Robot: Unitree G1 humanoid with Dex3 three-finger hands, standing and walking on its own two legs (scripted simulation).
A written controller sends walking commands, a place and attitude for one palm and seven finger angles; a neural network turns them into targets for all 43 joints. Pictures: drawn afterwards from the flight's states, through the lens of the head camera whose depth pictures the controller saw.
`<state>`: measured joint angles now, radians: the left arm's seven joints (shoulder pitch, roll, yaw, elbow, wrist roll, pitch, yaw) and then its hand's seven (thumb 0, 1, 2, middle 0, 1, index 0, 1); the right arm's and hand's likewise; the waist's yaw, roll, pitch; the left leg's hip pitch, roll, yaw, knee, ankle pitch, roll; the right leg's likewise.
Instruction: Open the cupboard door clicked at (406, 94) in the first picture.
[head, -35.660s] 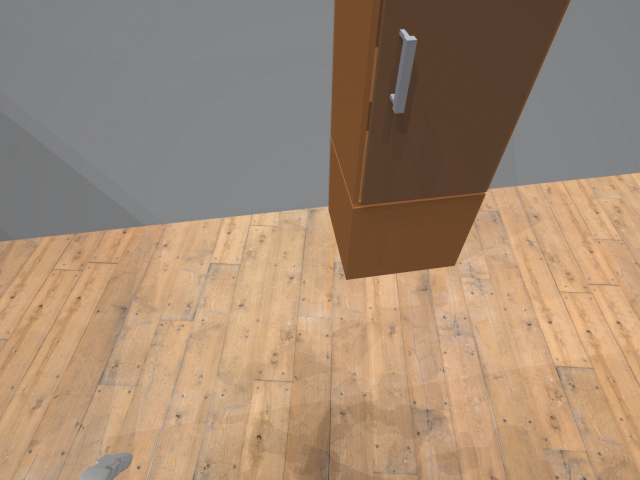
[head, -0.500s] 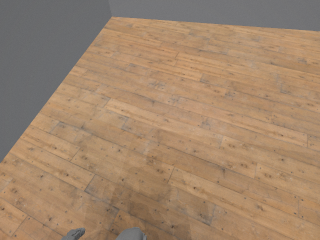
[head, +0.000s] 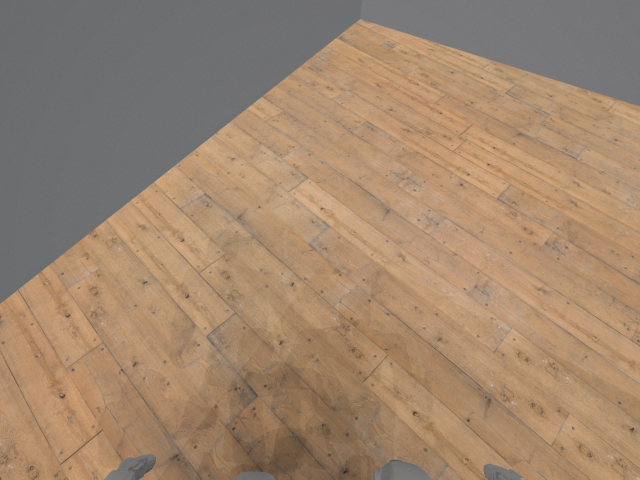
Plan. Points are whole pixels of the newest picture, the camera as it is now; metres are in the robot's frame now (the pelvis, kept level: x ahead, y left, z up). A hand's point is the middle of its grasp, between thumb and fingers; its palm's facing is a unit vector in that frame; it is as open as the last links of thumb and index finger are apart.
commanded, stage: turn to face it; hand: left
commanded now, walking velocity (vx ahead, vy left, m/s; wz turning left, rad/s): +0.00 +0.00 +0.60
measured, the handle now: out of the picture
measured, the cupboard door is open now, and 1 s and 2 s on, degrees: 44 44 44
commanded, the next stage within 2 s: none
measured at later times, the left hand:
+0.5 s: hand out of the picture +0.02 +0.18 -0.18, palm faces +0.33 -0.91 -0.23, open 7.4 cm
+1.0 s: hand out of the picture -0.02 +0.13 -0.17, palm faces +0.59 -0.78 -0.22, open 7.4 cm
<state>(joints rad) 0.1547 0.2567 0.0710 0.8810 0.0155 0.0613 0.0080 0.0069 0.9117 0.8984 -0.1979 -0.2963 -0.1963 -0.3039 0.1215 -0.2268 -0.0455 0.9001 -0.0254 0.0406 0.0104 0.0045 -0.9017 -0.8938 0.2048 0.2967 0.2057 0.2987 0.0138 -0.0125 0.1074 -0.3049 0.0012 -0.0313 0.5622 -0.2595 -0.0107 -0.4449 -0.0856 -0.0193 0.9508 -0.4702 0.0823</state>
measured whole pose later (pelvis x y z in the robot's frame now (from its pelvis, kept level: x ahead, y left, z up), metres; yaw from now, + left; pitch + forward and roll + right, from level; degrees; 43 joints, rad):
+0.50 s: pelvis +0.02 -0.04 -0.01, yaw +18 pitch +1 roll +1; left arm 0.19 0.25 0.07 0.91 0.02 0.07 0.02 0.01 0.91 0.90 -0.20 -0.30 -0.20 -0.30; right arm 0.14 -0.22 -0.06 0.89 -0.02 0.03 0.02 0.01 -0.90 -0.89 0.20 0.30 0.20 0.30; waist 0.00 -0.07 0.11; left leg -0.33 -0.01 0.04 0.62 -0.30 0.02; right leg -0.44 -0.11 -0.08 1.04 -0.53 0.08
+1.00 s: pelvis +0.04 -0.06 +0.00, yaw +37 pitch +1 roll +2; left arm 0.22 0.21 0.04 0.89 0.02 0.02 0.01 0.00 0.91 0.90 -0.20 -0.30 -0.20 -0.30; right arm 0.10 -0.24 -0.07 0.90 -0.01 0.06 0.04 0.01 -0.91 -0.89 0.20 0.30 0.20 0.30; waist 0.00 -0.06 0.13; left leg -0.33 0.00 0.09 0.65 -0.37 -0.05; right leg -0.24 -0.17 -0.22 0.59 -0.34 0.03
